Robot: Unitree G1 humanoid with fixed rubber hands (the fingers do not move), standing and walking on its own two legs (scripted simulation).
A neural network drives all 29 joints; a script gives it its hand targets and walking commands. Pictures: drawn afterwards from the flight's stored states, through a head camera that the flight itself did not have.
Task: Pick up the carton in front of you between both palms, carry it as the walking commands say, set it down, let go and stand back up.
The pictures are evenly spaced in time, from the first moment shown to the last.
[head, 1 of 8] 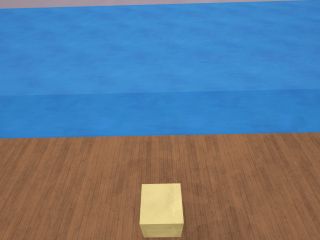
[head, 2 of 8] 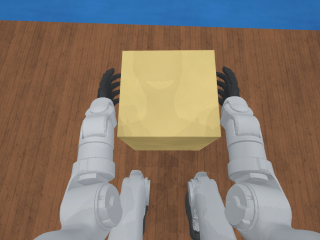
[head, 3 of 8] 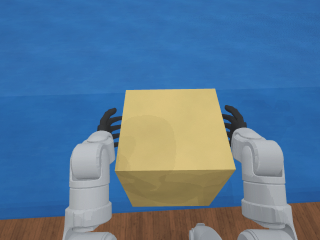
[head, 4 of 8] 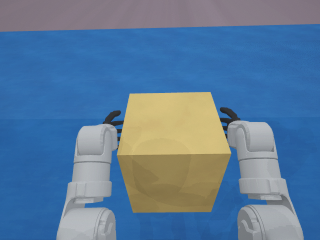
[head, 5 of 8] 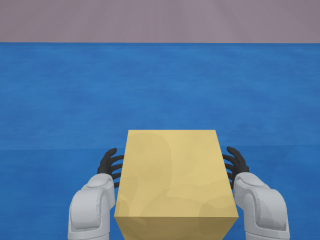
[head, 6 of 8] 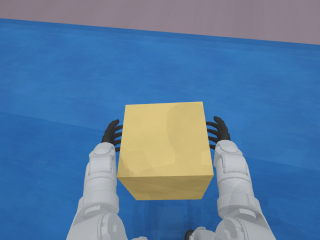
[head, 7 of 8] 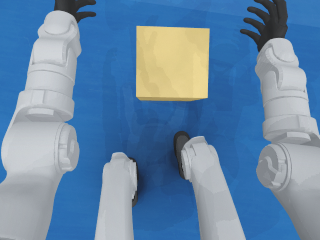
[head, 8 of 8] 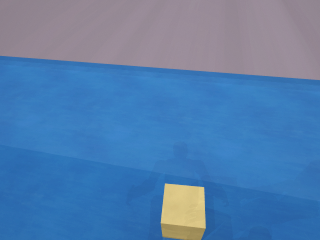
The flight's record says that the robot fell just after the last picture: no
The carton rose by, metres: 0.70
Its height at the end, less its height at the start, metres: -0.15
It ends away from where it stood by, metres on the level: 3.06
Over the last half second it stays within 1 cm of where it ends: yes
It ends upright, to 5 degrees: yes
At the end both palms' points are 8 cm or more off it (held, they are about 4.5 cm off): yes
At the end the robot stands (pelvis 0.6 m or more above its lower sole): yes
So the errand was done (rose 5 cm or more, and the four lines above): yes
